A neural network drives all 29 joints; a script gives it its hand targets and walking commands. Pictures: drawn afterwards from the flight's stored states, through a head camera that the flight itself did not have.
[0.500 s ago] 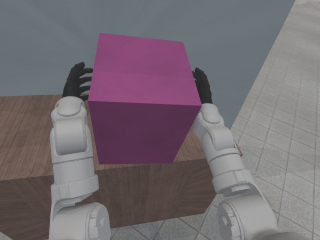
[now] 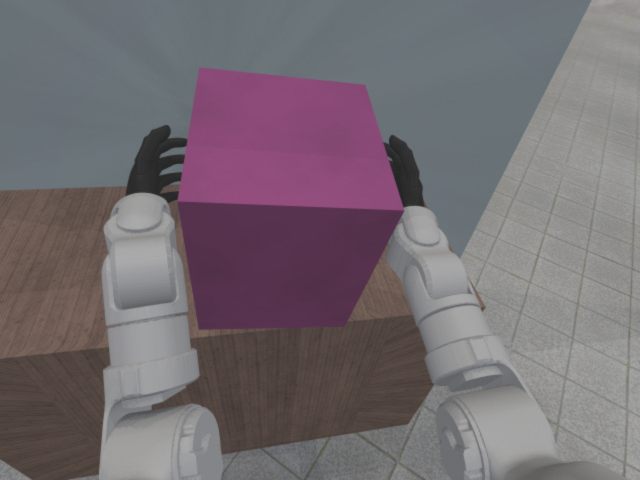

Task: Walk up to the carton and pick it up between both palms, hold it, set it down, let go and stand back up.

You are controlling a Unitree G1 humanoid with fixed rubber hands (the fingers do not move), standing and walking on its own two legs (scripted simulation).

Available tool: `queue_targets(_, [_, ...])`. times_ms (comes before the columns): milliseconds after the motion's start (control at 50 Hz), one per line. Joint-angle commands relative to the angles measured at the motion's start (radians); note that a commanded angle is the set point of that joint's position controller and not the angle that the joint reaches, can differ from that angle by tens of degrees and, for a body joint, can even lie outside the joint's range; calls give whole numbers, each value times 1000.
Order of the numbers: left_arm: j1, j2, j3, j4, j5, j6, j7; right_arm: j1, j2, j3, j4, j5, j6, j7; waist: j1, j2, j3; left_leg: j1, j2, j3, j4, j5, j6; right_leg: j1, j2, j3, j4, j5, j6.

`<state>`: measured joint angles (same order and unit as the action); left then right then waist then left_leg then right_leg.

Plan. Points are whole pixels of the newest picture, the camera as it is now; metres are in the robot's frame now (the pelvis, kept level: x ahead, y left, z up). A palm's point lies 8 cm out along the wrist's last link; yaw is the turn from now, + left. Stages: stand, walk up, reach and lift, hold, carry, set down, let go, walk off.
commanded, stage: hold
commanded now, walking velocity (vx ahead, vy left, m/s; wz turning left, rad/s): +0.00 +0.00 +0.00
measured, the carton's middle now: (279, 210) +0.39 +0.01 +0.15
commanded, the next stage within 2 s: none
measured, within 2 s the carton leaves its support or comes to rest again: neither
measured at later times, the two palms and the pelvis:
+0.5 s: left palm (155, 196) +0.36 +0.15 +0.20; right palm (408, 202) +0.36 -0.14 +0.18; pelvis +0.00 -0.01 +0.00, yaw +0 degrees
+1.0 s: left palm (151, 196) +0.36 +0.15 +0.20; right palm (405, 202) +0.36 -0.14 +0.18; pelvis +0.00 +0.00 +0.00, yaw +0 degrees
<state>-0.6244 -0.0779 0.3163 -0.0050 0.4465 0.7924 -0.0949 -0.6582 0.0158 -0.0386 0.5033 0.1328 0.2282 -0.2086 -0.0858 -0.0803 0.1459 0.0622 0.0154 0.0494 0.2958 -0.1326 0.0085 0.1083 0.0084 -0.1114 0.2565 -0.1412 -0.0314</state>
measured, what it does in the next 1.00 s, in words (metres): stands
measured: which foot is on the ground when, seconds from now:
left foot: down 0.00-1.00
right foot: down 0.00-1.00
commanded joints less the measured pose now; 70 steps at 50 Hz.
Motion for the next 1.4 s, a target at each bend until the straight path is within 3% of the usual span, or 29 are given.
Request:
queue_targets(0, [-511,-425,-427,-66,-175,-60,-103,-668,444,339,-268,41,-69,99,-9,82,-391,100,-18,19,-12,183,-2,13,23,-17,-22,100,53])
queue_targets(80, [-507,-410,-405,-38,-161,-59,-103,-651,436,326,-230,39,-62,98,-8,80,-362,82,-19,23,-19,148,6,13,22,-15,-30,78,54])
queue_targets(160, [-513,-413,-407,-15,-160,-61,-98,-686,441,320,-263,22,-72,101,-2,77,-380,64,-25,29,-28,111,9,16,18,-11,-27,62,59])
queue_targets(240, [-500,-396,-376,14,-143,-53,-112,-638,439,298,-192,10,-58,97,-10,65,-325,49,-24,33,-44,79,16,16,11,-8,-36,60,63])
queue_targets(360, [-485,-405,-414,-64,-160,-62,-108,-641,451,370,-275,60,-65,81,-18,80,-422,110,-31,18,11,246,0,64,17,-5,-8,232,73])
queue_targets(440, [-483,-391,-393,-37,-152,-56,-119,-620,437,344,-239,40,-55,81,-16,73,-337,59,-31,25,-24,134,11,32,9,-4,-26,137,70])
queue_targets(540, [-493,-397,-392,-44,-153,-60,-118,-662,451,364,-282,51,-67,84,3,65,-392,65,-31,29,-19,168,14,66,13,-9,-10,177,76])
queue_targets(580, [-484,-398,-405,-51,-166,-63,-114,-674,454,372,-312,58,-72,83,-3,59,-416,84,-30,28,-6,195,15,53,17,-8,-9,194,74])
queue_targets(620, [-484,-386,-399,-51,-158,-64,-112,-646,449,363,-291,53,-62,84,3,52,-389,69,-29,22,-14,168,19,42,16,-9,-17,170,73])
queue_targets(640, [-487,-393,-397,-42,-161,-63,-112,-629,446,352,-265,45,-57,85,-14,63,-366,72,-28,29,-20,149,13,34,16,-7,-20,152,67])
queue_targets(700, [-491,-398,-401,-48,-153,-54,-116,-609,429,328,-218,33,-52,93,-19,94,-331,77,-24,29,-30,142,6,10,13,-15,-27,107,57])
queue_targets(820, [-533,-407,-391,-11,-160,-65,-116,-667,439,300,-226,14,-68,100,-18,80,-367,55,-24,30,-37,84,12,18,12,-10,-30,53,59])
queue_targets(920, [-481,-410,-409,-24,-160,-68,-107,-668,427,344,-276,44,-86,93,-9,76,-425,117,-24,24,0,213,2,31,21,-18,-19,153,62])
queue_targets(980, [-488,-401,-394,-25,-148,-59,-109,-634,417,322,-212,32,-66,94,-15,78,-348,95,-15,21,-18,164,0,12,23,-23,-30,94,56])
queue_targets(1160, [-485,-416,-417,-55,-161,-62,-106,-660,426,346,-272,54,-76,95,-9,82,-401,123,-22,21,-2,240,-6,22,26,-19,-21,154,60])
queue_targets(1260, [-501,-402,-397,-33,-149,-58,-107,-633,425,315,-222,27,-62,99,-10,84,-335,67,-20,28,-29,126,2,5,21,-19,-26,59,58])
queue_targets(1300, [-505,-412,-400,-36,-156,-59,-106,-654,445,325,-254,31,-72,99,-16,77,-373,77,-25,26,-22,151,9,21,15,-8,-27,104,61])
queue_targets(1320, [-509,-388,-394,-56,-176,-59,-110,-681,468,349,-318,26,-83,93,5,43,-431,70,-39,30,0,146,28,63,3,-2,-28,172,69])
queue_targets(1340, [-504,-383,-396,-40,-176,-60,-108,-671,469,351,-299,30,-77,86,-5,50,-425,68,-37,24,-1,139,26,68,4,1,-18,220,75])
queue_targets(1380, [-497,-387,-386,-31,-169,-56,-110,-651,463,350,-270,31,-64,81,-4,55,-388,47,-37,22,-16,103,24,63,0,0,-17,200,79])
